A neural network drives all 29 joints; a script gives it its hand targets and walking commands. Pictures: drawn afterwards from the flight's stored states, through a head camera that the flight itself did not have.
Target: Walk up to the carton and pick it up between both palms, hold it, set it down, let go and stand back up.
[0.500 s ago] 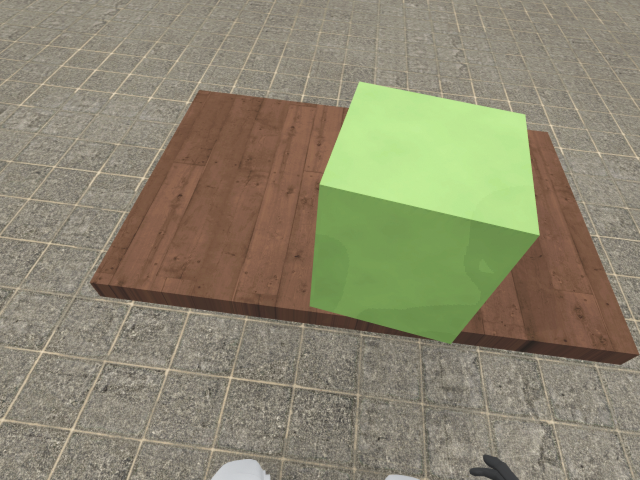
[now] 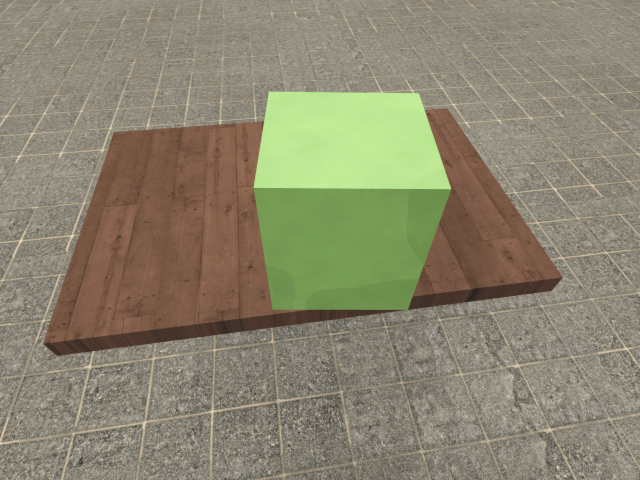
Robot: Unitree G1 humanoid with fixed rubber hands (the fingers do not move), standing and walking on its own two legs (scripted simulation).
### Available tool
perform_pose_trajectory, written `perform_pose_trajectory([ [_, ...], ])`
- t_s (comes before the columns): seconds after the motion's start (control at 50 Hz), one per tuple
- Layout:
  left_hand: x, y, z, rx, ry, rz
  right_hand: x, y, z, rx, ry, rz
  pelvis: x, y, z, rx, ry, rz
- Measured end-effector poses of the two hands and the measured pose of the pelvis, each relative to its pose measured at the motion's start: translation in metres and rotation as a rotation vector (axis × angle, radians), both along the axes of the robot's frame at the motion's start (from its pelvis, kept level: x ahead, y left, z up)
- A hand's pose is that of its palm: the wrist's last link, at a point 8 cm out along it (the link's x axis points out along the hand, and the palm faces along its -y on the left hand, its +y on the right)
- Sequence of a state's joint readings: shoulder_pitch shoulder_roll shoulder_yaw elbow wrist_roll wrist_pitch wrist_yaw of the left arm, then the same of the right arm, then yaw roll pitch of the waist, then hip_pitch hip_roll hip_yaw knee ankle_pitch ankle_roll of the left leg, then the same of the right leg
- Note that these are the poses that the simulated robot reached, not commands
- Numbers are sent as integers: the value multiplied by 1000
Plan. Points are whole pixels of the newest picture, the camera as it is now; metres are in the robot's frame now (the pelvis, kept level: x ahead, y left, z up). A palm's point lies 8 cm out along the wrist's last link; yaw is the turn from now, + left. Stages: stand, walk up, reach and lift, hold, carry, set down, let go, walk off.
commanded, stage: walk up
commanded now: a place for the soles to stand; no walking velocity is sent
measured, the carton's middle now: (342, 206) +0.46 -0.02 +0.08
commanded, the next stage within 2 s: reach and lift in 0.82 s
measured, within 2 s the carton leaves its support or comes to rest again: neither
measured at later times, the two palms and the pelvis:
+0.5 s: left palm out of the picture +0.08 +0.25 -0.12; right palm out of the picture +0.04 -0.26 -0.13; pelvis +0.01 +0.00 +0.01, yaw -9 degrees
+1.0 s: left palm (160, 436) +0.20 +0.23 -0.12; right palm out of the picture +0.10 -0.28 -0.14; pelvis -0.01 +0.00 -0.03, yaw -3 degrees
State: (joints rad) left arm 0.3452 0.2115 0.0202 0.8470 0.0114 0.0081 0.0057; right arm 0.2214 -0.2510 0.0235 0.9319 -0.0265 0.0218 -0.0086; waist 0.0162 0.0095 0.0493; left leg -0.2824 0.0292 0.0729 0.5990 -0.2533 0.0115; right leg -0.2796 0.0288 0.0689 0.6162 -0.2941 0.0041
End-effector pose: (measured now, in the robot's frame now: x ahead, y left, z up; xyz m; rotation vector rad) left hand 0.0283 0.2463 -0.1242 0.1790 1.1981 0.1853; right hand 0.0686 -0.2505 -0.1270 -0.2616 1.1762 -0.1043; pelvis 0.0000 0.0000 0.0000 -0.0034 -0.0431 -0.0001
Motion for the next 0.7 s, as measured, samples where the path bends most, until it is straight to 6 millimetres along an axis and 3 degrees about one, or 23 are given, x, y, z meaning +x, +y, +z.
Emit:
perform_pose_trajectory([
  [0.1, 20, -4, -1, -37, -12, -64, -28, 13, 6, 23, 50, -63, 3, 5, 7, 18, 9, -36],
  [0.2, 26, -2, -1, -28, 13, -107, -40, 15, 6, 31, 76, -107, 6, 7, 9, 28, 15, -64],
  [0.36, 32, 7, 3, 27, 60, -143, -39, 4, 0, 26, 75, -152, 11, 5, 8, 37, 15, -111],
  [0.54, 56, 8, 8, 64, 36, -192, -33, -7, -4, 20, 49, -182, 13, 2, 5, 46, 17, -159],
  [0.7, 74, 2, 8, 75, 10, -241, -41, -15, -5, 14, 50, -219, 14, -1, 2, 54, 17, -191],
])
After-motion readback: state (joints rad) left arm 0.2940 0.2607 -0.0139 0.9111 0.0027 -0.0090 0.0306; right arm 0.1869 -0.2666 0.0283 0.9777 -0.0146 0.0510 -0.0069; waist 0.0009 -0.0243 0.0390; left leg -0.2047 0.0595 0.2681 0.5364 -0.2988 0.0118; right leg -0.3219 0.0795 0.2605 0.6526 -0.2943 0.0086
